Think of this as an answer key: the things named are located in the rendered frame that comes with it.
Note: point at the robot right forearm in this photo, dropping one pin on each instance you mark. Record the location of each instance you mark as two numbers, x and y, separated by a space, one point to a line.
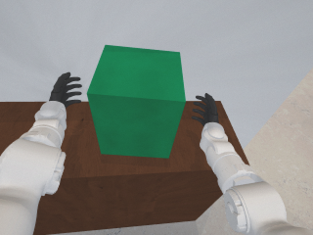
227 165

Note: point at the robot left hand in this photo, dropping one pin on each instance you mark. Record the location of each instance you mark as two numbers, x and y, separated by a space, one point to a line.
60 90

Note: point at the carton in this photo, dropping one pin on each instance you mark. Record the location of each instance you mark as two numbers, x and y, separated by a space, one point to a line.
137 98

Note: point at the robot left upper arm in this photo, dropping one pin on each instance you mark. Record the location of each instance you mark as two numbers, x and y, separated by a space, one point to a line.
31 170

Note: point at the robot right upper arm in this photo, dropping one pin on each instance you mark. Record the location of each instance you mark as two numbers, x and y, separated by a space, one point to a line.
256 209

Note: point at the robot left forearm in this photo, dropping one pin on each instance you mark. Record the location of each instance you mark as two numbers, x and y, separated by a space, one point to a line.
48 129

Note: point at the robot right hand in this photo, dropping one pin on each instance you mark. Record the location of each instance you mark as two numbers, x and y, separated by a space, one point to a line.
210 110

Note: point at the pedestal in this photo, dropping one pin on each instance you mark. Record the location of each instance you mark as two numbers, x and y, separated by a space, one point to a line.
101 191

